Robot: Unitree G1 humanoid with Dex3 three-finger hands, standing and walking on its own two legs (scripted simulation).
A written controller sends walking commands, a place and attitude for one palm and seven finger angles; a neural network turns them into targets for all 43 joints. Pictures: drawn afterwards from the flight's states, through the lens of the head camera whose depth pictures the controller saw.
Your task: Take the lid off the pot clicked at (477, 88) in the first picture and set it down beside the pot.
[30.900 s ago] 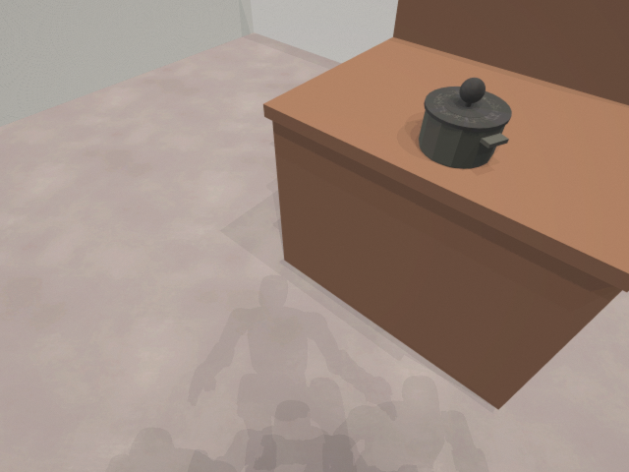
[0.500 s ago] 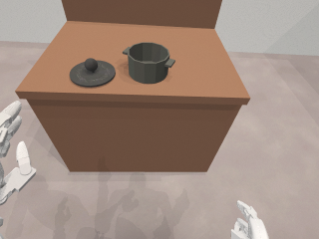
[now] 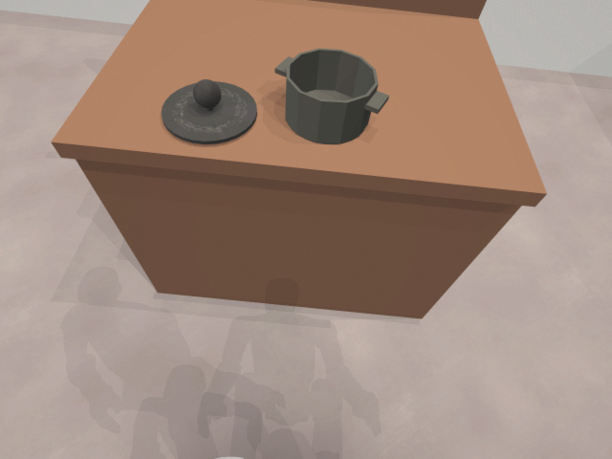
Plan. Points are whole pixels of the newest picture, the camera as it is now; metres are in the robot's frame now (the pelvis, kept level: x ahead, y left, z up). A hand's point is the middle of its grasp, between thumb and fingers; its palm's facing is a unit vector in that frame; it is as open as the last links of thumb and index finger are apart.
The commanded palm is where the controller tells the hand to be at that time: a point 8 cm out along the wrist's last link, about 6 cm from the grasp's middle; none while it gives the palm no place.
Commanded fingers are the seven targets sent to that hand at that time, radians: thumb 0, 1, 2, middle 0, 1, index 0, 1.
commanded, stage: stop stepping back and stand still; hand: left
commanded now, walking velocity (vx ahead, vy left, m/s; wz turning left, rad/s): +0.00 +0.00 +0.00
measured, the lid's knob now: (207, 93) +0.72 +0.24 +0.01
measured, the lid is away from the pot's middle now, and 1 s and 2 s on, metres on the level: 0.24 0.24 0.24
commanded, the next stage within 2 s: let the arm hang, fingers relaxed in 0.56 s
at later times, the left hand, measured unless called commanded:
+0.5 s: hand (168, 449) +0.14 +0.20 -0.16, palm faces -0.05 -0.97 -0.22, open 7.3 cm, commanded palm none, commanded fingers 0.00 0.90 0.90 -0.20 -0.30 -0.20 -0.30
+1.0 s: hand out of the picture +0.08 +0.20 -0.17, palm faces -0.04 -0.98 -0.21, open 7.3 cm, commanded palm none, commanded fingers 0.00 0.90 0.90 -0.20 -0.30 -0.20 -0.30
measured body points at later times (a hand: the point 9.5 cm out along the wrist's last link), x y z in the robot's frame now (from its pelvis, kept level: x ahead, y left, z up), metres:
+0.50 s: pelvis +0.03 +0.02 +0.00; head +0.08 +0.02 +0.45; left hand +0.14 +0.25 -0.15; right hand +0.03 -0.20 -0.15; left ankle -0.02 +0.13 -0.73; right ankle -0.03 -0.10 -0.73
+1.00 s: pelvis +0.03 +0.02 +0.01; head +0.09 +0.03 +0.45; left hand +0.08 +0.26 -0.15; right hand +0.02 -0.20 -0.15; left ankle -0.02 +0.13 -0.73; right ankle -0.03 -0.10 -0.73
